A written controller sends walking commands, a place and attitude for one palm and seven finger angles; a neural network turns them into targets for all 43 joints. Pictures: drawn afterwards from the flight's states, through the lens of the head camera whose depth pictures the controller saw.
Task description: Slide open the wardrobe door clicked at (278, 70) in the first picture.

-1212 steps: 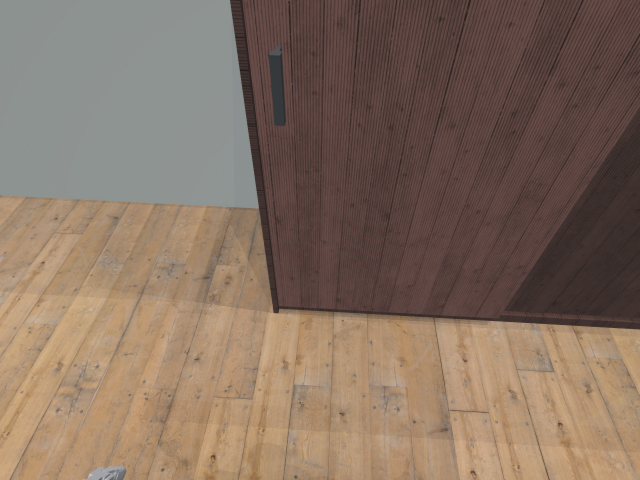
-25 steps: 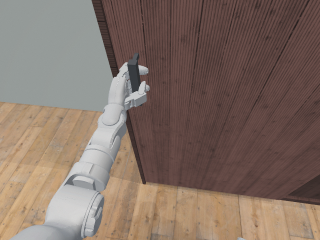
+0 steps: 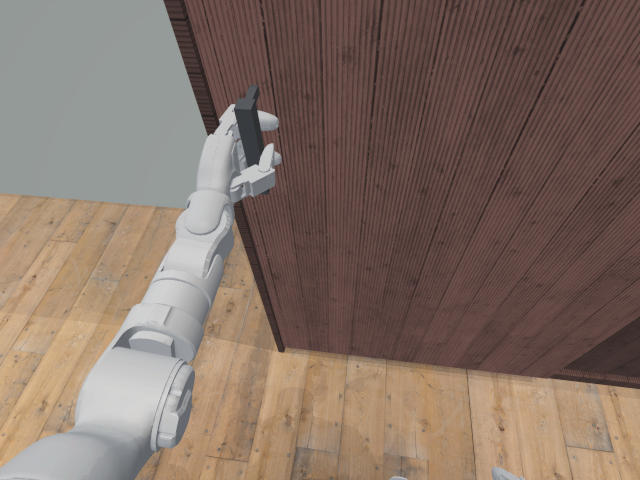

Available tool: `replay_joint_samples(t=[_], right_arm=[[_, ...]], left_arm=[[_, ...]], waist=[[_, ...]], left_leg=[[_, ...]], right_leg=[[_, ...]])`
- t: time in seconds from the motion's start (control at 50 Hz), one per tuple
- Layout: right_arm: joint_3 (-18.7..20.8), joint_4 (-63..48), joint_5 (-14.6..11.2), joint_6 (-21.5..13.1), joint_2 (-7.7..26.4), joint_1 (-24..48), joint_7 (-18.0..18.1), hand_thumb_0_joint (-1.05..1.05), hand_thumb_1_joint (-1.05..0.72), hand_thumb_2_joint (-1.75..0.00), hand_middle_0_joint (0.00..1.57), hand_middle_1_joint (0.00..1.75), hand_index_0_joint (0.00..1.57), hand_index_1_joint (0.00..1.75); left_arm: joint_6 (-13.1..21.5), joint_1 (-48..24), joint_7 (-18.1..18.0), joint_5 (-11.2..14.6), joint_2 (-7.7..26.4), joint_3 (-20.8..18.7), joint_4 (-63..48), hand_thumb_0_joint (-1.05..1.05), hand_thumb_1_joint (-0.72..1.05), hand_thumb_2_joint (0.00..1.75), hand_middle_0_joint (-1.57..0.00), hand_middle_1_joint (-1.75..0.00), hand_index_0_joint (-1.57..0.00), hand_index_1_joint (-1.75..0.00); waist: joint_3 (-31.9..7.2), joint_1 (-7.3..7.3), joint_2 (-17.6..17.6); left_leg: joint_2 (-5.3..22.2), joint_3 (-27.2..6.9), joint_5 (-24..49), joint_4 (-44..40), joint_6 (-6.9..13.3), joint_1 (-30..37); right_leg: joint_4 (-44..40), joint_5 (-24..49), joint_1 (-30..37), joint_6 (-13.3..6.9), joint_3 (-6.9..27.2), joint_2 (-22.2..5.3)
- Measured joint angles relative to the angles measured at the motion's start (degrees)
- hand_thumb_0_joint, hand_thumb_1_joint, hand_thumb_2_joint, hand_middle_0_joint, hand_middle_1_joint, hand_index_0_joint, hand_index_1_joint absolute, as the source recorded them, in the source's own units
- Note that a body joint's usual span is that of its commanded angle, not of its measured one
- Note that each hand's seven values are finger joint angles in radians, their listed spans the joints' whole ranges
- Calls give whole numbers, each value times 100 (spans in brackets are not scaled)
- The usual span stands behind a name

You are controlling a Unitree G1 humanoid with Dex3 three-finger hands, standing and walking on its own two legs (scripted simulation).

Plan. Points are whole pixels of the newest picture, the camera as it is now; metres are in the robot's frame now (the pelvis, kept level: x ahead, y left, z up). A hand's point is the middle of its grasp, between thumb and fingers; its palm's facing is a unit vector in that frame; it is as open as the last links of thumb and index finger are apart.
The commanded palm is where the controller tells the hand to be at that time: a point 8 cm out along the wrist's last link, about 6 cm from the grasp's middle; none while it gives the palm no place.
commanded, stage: step sideways, sliding the door along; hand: left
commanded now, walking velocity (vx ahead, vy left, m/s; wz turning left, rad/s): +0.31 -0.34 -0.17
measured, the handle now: (257, 142) +0.51 +0.10 +0.13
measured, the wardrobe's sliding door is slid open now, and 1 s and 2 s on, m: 0.00 0.09 0.28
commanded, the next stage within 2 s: none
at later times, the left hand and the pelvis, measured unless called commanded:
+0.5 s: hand (284, 171) +0.46 +0.06 +0.12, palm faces +0.20 -0.97 -0.13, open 6.3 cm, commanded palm +0.43 +0.04 +0.13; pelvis +0.05 -0.10 +0.00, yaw +6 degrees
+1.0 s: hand (352, 172) +0.46 -0.02 +0.13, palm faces +0.28 -0.96 -0.05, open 6.2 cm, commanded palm +0.42 -0.05 +0.14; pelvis +0.13 -0.18 +0.01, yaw +6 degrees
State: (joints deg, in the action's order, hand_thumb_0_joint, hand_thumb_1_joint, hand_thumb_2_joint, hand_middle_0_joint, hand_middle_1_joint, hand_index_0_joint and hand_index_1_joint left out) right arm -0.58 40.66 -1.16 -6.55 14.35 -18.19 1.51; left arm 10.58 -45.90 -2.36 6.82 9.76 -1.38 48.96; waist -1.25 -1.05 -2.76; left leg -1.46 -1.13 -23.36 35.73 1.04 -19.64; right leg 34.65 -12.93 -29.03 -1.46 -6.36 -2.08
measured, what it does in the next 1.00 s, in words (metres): steps to the right: right foot, then left foot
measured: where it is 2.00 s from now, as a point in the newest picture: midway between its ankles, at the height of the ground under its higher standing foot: outside the picture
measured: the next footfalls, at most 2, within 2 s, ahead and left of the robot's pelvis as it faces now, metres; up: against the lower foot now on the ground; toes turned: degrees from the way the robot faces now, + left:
right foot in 0.32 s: +0.15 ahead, -0.17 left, +0.00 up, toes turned -2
left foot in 0.52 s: +0.06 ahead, +0.05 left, +0.00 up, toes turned +12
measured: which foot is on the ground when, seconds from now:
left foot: down 0.00-0.38, up 0.40-0.50, down 0.52-0.72, up 0.74-0.94, down 0.96-1.00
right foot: down 0.00-0.06, up 0.08-0.30, down 0.32-0.52, up 0.54-0.68, down 0.70-0.96, up 0.98-1.00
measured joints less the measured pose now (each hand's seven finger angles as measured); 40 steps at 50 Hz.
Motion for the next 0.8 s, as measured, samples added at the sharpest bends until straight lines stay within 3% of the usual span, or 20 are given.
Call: replay_joint_samples(t=[0.06, 0.18, 0.24, 0.3, 0.32, 0.36, 0.38, 0.42, 0.46, 0.48, 0.52, 0.6, 0.64, 0.7, 0.74, 0.76, 0.8], right_arm=[[19, -76, -78, 117, -70, 168, 265, 1, -91, -90, 20, 30, 20, 30], [80, -13, 4, 193, -290, 295, 362, 1, -91, -90, 20, 30, 20, 30], [36, -35, 25, 254, -376, 295, 267, 1, -91, -90, 20, 30, 20, 30], [54, -220, 19, 230, -396, 320, 220, 0, -92, -90, 20, 30, 20, 30], [37, -279, 18, 224, -399, 335, 196, 0, -92, -90, 20, 30, 20, 30], [36, -318, -20, 240, -336, 503, 169, 0, -92, -90, 20, 30, 20, 30], [61, -324, -38, 251, -285, 628, 177, 0, -92, -90, 20, 30, 20, 30], [135, -352, -67, 231, -183, 917, 226, 0, -92, -90, 20, 30, 20, 30], [166, -450, -73, 145, -82, 1212, 276, 0, -91, -90, 20, 30, 20, 30], [169, -523, -71, 97, -29, 1344, 293, 1, -91, -90, 20, 30, 20, 30], [217, -726, -50, 41, 67, 1491, 270, 1, -91, -90, 20, 30, 20, 30], [362, -975, -5, 57, -60, 1589, 1, 1, -91, -90, 20, 30, 20, 30], [307, -1052, 3, 10, -119, 1558, -99, 1, -91, -90, 20, 30, 20, 30], [154, -1106, -7, -62, -259, 1436, -151, 1, -91, -90, 20, 30, 20, 30], [53, -1046, -29, -99, -314, 1409, -136, 1, -91, -90, 20, 30, 20, 30], [26, -993, -39, -93, -321, 1416, -112, 1, -91, -90, 20, 30, 20, 30], [9, -892, -45, -64, -304, 1447, -35, 1, -91, -90, 20, 30, 20, 30]], left_arm=[[-55, 55, -140, -21, 79, 134, -297, -2, 75, 82, -37, -140, -25, -140], [-37, 438, -219, 81, 90, 244, -863, -2, 75, 84, -42, -140, -24, -140], [-50, 608, -234, 74, 65, 271, -1171, -2, 74, 85, -43, -140, -25, -140], [-129, 804, -280, 65, 107, 266, -1596, -3, 75, 86, -44, -140, -23, -140], [-170, 867, -286, 42, 132, 250, -1742, -3, 75, 86, -44, -140, -22, -140], [-277, 988, -308, -32, 111, 138, -2041, -3, 76, 86, -44, -140, -19, -140], [-344, 1017, -311, -69, 70, 71, -2174, -3, 76, 86, -45, -140, -18, -140], [-508, 1063, -320, -134, -7, -32, -2493, -3, 76, 86, -45, -140, -16, -140], [-630, 1149, -363, -174, -43, -93, -2899, -3, 76, 86, -45, -140, -14, -140], [-646, 1199, -403, -189, -52, -106, -3090, -2, 76, 86, -45, -140, -14, -140], [-641, 1313, -459, -178, -54, -75, -3419, -2, 76, 87, -44, -140, -13, -140], [-613, 1534, -449, -234, -68, -54, -3827, -1, 76, 87, -44, -140, -14, -140], [-617, 1745, -505, -220, -107, -95, -4020, 0, 76, 87, -43, -140, -15, -140], [-633, 2094, -568, -166, -96, -187, -4276, 0, 75, 87, -44, -140, -15, -140], [-621, 2303, -611, -175, -117, -280, -4405, -1, 74, 87, -44, -140, -15, -140], [-618, 2410, -631, -186, -149, -315, -4476, -1, 73, 87, -44, -140, -15, -140], [-644, 2659, -683, -203, -221, -342, -4696, -1, 73, 87, -44, -140, -14, -140]], waist=[[240, 44, 59], [643, 226, -56], [836, 383, -156], [1043, 514, -204], [1101, 523, -188], [1241, 430, -334], [1294, 385, -377], [1403, 396, -308], [1531, 418, -168], [1587, 412, -120], [1584, 407, -151], [1682, 722, 75], [1686, 808, 22], [1654, 882, -46], [1679, 808, -214], [1668, 750, -261], [1569, 718, -157]], left_leg=[[29, 38, -91, 105, -3, 140], [255, -51, -330, 130, -133, 729], [420, -171, -374, 18, -279, 1022], [555, -221, -481, 131, -430, 1221], [602, -173, -528, 313, -459, 1217], [857, -46, -152, 987, -440, 943], [854, -81, -109, 1464, -435, 680], [593, -110, -664, 2113, -396, 216], [400, 57, -826, 1761, -367, 1], [401, 201, -517, 1234, -359, 7], [626, 409, 1127, 240, -232, 167], [832, 627, 200, 127, -489, 541], [1003, 633, 82, 119, -617, 681], [1271, 726, 10, 337, -741, 827], [1528, 695, 55, 728, -719, 748], [1520, 596, 204, 1042, -645, 589], [1036, 315, -519, 1850, -543, 163]], right_leg=[[157, -85, 91, -21, 33, 29], [1852, -1237, 39, -80, 275, 275], [1655, -1055, 127, -72, 235, 262], [884, -442, 381, -43, 217, 196], [545, -72, 543, -35, 214, 168], [462, -190, 753, -100, -40, 233], [459, -274, 781, -161, -160, 225], [375, -300, 765, -257, -232, 140], [191, -157, 729, -286, -214, 68], [158, -59, 678, -298, -216, 58], [481, 8, 433, -141, -174, 168], [1669, -1145, 95, 134, 446, 276], [1639, -1106, 162, 180, 465, 225], [806, -382, 587, 240, 393, 93], [614, -455, 873, 49, 152, 203], [591, -550, 920, -62, 57, 219], [547, -618, 815, -188, 69, 106]])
